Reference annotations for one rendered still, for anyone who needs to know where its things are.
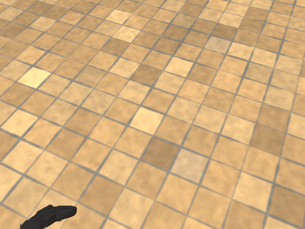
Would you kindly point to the robot left hand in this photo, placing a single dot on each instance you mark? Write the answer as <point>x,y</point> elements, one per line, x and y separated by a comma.
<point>49,215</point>

